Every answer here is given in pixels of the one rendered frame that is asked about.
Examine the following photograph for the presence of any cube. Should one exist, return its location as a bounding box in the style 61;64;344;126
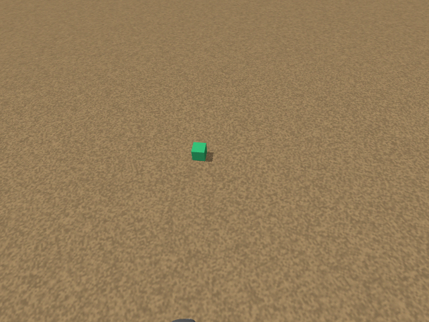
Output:
191;142;207;161

